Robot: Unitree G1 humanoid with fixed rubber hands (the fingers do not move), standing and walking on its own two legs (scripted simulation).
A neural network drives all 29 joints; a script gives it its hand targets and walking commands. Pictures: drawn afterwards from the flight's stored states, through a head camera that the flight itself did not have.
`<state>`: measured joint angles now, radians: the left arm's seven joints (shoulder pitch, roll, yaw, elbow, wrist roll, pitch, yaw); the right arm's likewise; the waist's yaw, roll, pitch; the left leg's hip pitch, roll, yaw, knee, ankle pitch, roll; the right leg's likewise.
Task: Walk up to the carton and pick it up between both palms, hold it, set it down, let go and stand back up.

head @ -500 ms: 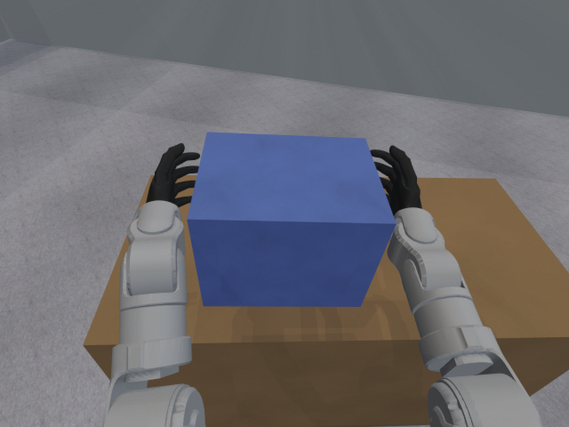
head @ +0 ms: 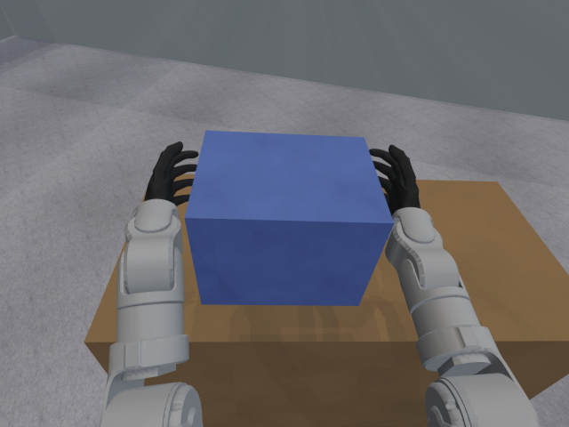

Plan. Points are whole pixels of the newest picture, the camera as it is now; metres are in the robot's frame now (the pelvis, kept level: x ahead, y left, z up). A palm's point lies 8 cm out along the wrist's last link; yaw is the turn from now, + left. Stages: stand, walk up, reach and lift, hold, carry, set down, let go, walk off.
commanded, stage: hold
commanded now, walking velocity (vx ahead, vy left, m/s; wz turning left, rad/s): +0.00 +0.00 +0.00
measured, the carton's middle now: (283, 220) +0.38 +0.00 +0.13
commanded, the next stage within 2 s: set down in 0.76 s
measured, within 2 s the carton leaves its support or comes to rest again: neither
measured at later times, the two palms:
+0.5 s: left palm (160, 200) +0.37 +0.16 +0.17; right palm (399, 202) +0.36 -0.16 +0.17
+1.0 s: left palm (153, 202) +0.37 +0.16 +0.17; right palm (394, 198) +0.36 -0.15 +0.17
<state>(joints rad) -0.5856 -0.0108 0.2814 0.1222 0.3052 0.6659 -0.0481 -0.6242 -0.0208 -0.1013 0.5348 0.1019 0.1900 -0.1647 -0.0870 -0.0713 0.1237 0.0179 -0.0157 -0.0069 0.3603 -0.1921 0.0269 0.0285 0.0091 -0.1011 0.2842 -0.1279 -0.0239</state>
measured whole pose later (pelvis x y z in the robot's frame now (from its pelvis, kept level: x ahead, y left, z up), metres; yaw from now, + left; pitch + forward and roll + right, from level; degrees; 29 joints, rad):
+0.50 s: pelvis +0.00 +0.00 +0.00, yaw +0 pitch -10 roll -1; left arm -0.59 0.00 0.28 0.08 0.30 0.69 -0.05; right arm -0.63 -0.02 -0.09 0.50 0.11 0.21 -0.17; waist -0.09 -0.07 0.14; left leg 0.01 -0.01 0.00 0.38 -0.20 0.03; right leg 0.02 0.01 -0.10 0.29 -0.13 -0.02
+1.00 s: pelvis +0.00 +0.00 +0.00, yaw +0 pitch -10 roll -1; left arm -0.55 -0.02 0.28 0.11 0.30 0.61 -0.04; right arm -0.61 -0.02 -0.10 0.50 0.08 0.16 -0.16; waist -0.06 -0.06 0.11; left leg 0.02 -0.01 0.00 0.37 -0.21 0.03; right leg 0.03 0.01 -0.09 0.28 -0.13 -0.02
